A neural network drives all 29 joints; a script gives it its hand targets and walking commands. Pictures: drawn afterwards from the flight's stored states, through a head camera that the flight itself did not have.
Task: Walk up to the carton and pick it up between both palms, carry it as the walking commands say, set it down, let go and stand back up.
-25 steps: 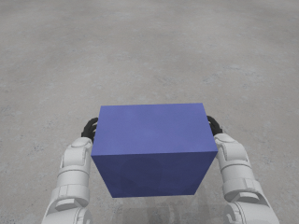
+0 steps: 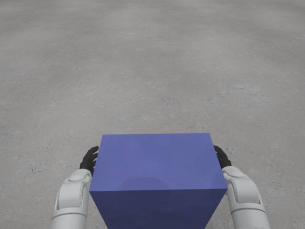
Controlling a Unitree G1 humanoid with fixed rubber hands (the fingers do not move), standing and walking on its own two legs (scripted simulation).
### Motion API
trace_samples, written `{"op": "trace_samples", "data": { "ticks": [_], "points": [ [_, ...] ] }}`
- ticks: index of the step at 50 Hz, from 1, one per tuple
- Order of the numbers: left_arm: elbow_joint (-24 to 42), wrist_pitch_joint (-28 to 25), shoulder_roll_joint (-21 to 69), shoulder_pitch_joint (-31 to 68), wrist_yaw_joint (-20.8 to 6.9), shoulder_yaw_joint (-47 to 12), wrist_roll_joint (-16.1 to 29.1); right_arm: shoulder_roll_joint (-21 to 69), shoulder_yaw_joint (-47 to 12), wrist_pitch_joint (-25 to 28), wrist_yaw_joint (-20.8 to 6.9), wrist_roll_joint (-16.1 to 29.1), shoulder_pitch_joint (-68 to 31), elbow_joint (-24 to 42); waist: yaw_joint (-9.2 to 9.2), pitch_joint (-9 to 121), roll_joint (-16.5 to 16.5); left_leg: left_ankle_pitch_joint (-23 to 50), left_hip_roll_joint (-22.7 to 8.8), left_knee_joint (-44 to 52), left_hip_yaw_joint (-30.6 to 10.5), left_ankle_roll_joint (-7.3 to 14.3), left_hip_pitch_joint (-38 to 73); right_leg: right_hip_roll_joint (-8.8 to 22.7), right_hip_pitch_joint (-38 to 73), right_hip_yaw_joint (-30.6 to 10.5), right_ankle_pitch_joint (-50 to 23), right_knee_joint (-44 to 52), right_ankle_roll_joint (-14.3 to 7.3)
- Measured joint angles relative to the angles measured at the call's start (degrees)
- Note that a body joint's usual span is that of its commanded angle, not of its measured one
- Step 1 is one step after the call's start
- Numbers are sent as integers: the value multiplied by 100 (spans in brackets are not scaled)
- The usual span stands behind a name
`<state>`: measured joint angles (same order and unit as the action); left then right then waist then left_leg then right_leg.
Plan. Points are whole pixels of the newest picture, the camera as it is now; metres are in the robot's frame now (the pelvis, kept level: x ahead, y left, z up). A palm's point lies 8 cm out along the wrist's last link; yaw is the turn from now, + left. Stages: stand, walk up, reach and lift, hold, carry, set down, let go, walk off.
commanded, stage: reach and lift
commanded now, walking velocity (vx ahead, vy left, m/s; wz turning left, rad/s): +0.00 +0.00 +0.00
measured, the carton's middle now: (156, 188) +0.24 +0.00 -0.03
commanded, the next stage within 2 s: hold in 0.82 s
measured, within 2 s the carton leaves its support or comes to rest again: neither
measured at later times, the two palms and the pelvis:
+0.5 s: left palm (85, 176) +0.25 +0.18 +0.03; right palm (225, 171) +0.25 -0.19 +0.03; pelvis -0.02 +0.00 +0.00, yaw -1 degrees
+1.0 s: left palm (85, 178) +0.25 +0.18 +0.03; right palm (228, 173) +0.24 -0.19 +0.03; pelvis -0.03 +0.00 +0.00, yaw -1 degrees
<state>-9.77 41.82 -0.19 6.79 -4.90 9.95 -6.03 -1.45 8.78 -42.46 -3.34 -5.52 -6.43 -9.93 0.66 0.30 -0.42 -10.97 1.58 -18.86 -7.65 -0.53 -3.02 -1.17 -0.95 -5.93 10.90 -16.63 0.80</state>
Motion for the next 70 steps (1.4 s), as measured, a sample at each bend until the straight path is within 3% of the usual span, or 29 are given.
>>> {"op": "trace_samples", "data": {
  "ticks": [11,27,45,62,70],
  "points": [
    [131,-45,18,-127,77,-42,100,-41,-43,-45,9,42,48,150,28,66,-38,-15,31,-92,5,14,-104,12,-130,-14,47,-144,16],
    [-343,-61,-29,355,87,52,-2,-27,186,-13,-49,-42,-503,-411,-93,25,-8,108,13,-145,52,-14,-272,-25,-358,-70,-51,-291,13],
    [-673,-80,-15,591,76,146,-89,-11,345,14,-93,-119,-767,-777,-107,40,16,91,19,-349,62,-23,-349,-47,-441,-74,-33,-502,17],
    [-169,68,34,157,74,30,-83,-17,187,-61,-107,-22,-332,-357,-85,69,11,68,8,-277,74,-23,-249,-52,-345,-85,-16,-430,5],
    [0,380,-170,528,188,108,180,16,119,-413,117,50,-811,-208,-163,783,30,-550,-39,-1956,444,-31,-1680,-206,-1956,-209,706,-2295,24]
  ]
}}
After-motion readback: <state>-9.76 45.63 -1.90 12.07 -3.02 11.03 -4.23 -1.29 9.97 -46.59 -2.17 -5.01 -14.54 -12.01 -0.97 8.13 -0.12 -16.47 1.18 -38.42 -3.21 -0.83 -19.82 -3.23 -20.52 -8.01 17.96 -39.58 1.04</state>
